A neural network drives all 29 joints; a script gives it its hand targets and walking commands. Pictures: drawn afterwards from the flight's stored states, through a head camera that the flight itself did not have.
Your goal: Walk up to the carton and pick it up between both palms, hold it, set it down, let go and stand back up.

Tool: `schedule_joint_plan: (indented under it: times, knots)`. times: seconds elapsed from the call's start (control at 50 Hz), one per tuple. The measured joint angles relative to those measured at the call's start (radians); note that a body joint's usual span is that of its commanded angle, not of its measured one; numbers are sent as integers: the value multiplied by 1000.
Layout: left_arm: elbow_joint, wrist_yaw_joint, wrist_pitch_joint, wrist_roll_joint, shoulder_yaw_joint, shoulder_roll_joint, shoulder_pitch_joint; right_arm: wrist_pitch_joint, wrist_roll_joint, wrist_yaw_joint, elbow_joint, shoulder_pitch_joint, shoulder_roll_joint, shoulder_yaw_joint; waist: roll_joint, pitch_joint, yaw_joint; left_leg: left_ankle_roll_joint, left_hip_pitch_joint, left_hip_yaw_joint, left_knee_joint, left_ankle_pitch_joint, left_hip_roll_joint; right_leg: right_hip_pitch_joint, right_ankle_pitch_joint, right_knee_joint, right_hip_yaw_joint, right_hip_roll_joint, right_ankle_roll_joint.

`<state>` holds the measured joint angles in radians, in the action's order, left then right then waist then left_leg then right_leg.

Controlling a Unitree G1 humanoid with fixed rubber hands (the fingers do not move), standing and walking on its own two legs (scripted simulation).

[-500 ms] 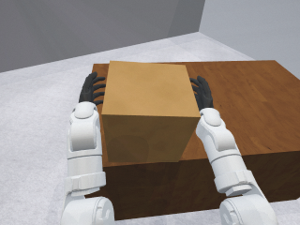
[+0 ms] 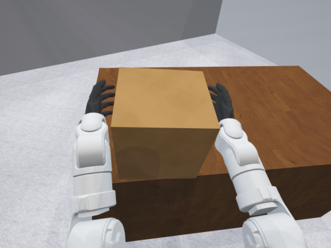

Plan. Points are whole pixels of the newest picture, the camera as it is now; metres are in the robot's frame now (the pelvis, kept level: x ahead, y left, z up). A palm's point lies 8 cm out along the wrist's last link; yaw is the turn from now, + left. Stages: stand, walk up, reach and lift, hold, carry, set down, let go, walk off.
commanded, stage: hold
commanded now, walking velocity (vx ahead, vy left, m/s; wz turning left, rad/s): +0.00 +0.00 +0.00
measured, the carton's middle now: (160, 126) +0.37 +0.01 +0.12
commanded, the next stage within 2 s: none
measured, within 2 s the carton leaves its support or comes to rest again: neither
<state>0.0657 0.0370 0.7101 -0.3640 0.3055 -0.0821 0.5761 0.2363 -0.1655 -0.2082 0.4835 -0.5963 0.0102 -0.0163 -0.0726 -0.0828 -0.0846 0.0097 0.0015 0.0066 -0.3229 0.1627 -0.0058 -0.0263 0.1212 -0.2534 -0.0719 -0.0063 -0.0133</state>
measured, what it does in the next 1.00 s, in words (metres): stands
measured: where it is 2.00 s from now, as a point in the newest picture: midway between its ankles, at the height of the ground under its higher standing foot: outside the picture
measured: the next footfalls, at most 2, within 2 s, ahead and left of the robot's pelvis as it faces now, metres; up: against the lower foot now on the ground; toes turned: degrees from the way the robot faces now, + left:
none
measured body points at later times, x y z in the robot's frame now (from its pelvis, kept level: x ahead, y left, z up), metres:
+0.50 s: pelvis +0.00 +0.00 +0.00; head -0.03 +0.03 +0.45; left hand +0.37 +0.15 +0.17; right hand +0.37 -0.15 +0.16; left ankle +0.02 +0.11 -0.75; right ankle +0.02 -0.11 -0.75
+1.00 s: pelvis +0.00 +0.00 +0.00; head -0.03 +0.03 +0.45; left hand +0.37 +0.15 +0.18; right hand +0.37 -0.15 +0.16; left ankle +0.02 +0.11 -0.75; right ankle +0.02 -0.11 -0.75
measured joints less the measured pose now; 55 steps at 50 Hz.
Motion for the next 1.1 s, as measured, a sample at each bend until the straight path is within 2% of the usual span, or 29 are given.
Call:
schedule_joint_plan:
  times: [0.4, 0.76, 1.1]
  knots:
    - [-38, 1, 15, -7, -9, -10, -16, 4, -9, -2, -31, 20, 7, 13, 5, -15, -1, 1, -17, 0, -1, 7, 1, -18, 7, 0, -2, 1, 1]
    - [-3, 6, 13, -7, 4, -3, 11, 4, 7, -2, -8, 4, -3, -4, 3, -5, 6, 0, -12, 3, 5, -1, 1, -7, 4, -5, 0, 1, -1]
    - [-15, 6, 10, -5, -3, -2, -1, 0, 3, -3, -17, 12, -2, 2, 3, -8, 0, 1, -6, 3, 1, -1, 0, -4, 2, -4, -2, 1, -1]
